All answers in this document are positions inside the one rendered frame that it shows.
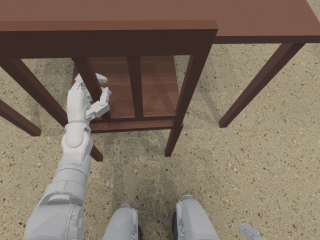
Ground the robot left hand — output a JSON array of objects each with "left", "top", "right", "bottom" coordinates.
[{"left": 66, "top": 73, "right": 112, "bottom": 126}]

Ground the chair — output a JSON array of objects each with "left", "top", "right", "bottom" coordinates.
[{"left": 0, "top": 20, "right": 219, "bottom": 162}]

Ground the robot right shin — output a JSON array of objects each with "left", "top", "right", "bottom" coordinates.
[{"left": 177, "top": 195, "right": 193, "bottom": 240}]

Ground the robot right hand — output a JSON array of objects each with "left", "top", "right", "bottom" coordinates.
[{"left": 237, "top": 222, "right": 266, "bottom": 240}]

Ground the left robot forearm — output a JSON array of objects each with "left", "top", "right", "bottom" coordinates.
[{"left": 23, "top": 121, "right": 93, "bottom": 240}]

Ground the robot shin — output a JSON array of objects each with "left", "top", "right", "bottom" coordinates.
[
  {"left": 177, "top": 195, "right": 193, "bottom": 240},
  {"left": 120, "top": 203, "right": 138, "bottom": 240}
]

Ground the table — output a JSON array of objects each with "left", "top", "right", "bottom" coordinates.
[{"left": 0, "top": 0, "right": 320, "bottom": 137}]

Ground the robot left shin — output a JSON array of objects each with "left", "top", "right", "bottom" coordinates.
[{"left": 120, "top": 203, "right": 138, "bottom": 240}]

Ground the robot left upper arm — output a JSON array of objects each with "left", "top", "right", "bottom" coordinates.
[{"left": 25, "top": 204, "right": 85, "bottom": 240}]

